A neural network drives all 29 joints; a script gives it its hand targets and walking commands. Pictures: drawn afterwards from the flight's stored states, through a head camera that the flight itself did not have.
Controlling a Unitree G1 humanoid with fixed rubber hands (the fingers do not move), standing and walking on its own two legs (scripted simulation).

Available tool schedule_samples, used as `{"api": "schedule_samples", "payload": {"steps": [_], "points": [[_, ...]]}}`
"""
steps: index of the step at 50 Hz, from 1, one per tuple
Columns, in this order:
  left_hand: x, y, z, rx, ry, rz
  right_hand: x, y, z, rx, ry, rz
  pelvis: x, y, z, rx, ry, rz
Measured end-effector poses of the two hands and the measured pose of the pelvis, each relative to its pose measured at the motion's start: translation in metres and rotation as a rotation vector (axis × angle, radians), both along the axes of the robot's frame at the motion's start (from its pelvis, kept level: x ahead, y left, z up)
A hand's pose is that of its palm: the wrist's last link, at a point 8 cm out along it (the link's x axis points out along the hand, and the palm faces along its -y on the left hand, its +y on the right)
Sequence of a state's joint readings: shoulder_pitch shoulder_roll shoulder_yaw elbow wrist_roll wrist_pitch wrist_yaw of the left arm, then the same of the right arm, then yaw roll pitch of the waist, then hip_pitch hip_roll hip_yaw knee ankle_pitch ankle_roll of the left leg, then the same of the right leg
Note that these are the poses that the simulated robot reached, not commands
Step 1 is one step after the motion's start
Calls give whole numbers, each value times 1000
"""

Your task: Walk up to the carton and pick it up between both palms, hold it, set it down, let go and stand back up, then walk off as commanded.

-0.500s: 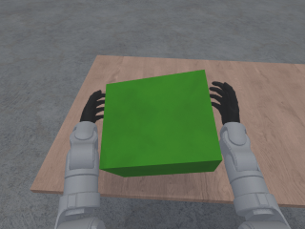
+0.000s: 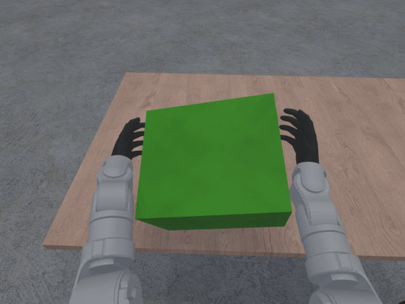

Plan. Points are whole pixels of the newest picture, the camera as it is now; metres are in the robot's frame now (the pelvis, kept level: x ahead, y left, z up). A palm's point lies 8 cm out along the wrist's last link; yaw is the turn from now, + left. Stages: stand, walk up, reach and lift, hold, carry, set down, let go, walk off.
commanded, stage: set down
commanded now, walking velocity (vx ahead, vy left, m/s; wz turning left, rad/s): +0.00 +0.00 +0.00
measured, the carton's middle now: (215, 168) +0.37 -0.03 +0.07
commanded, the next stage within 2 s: none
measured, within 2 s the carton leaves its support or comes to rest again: neither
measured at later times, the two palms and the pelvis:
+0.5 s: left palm (134, 136) +0.45 +0.13 +0.11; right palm (300, 147) +0.38 -0.21 +0.12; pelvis +0.03 +0.00 +0.00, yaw -2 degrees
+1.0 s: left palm (140, 135) +0.46 +0.13 +0.10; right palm (299, 160) +0.37 -0.21 +0.09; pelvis +0.03 +0.01 +0.00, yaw -3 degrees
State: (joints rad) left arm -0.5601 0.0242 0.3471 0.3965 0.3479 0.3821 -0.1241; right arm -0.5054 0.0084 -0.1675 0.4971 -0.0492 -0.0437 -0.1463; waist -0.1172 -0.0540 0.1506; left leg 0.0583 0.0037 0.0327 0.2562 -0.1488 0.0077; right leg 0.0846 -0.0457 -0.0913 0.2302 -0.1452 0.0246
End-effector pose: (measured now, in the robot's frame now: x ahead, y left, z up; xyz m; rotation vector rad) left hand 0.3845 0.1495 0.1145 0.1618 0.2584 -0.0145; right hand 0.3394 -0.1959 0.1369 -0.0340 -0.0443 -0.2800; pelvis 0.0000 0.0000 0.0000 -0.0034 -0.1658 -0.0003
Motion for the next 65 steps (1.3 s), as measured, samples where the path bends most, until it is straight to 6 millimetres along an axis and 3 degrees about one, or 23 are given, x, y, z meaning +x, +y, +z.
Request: {"api": "schedule_samples", "payload": {"steps": [6, 16, 21, 28, 36, 40, 49, 65], "points": [[5, -4, -1, -12, 5, -14, -3, -3, -3, -10, 12, -26, -6, 0, 0, 1, 21, -2], [40, -17, 20, 23, -5, -64, 17, -15, 0, 21, 13, -72, 4, 4, 1, 3, 42, -20], [55, -18, 10, 21, 8, -76, 29, -15, -8, 24, 33, -80, 16, 4, 1, 2, 52, -29], [64, -12, -19, 7, 36, -60, 39, -8, -30, 25, 65, -80, 33, 1, 0, -4, 77, -29], [74, -20, -12, 9, 8, -82, 38, -14, -33, 45, 56, -111, 41, 1, 2, -9, 103, -24], [80, -24, -8, 18, 17, -111, 37, -17, -37, 55, 67, -132, 39, 4, -1, -10, 88, -25], [79, -24, -18, 16, 47, -127, 27, -15, -50, 64, 97, -157, 29, 12, 0, -9, 125, -44], [84, -36, -1, -13, 50, -179, 25, -27, -34, 86, 117, -180, 14, 11, 0, -6, 141, -46]]}}
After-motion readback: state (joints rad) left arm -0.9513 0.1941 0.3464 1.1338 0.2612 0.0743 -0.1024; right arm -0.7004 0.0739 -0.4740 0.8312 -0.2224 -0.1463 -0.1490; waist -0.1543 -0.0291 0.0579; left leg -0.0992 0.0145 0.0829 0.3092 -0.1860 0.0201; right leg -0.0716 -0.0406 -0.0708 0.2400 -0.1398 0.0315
